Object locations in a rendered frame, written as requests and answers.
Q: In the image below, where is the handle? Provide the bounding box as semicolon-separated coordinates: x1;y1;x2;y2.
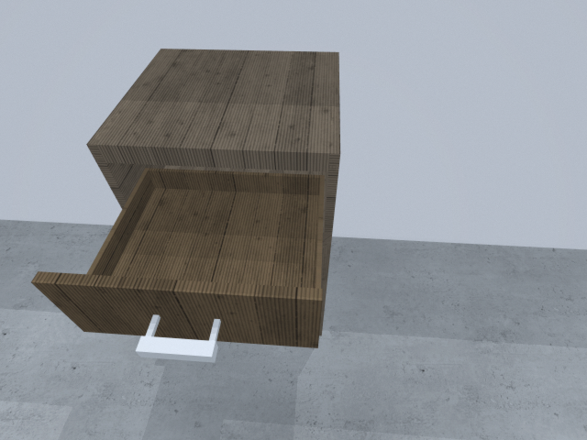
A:
136;314;221;363

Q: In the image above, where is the drawer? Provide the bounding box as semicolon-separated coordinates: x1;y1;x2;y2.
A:
31;168;325;348

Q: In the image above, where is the cabinet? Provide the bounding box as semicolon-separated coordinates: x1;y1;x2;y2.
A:
86;49;340;336

